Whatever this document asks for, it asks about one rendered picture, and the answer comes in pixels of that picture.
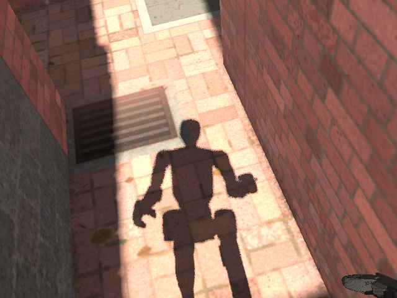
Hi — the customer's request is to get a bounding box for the right robot hand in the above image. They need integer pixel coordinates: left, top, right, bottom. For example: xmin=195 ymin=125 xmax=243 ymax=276
xmin=342 ymin=273 xmax=397 ymax=298

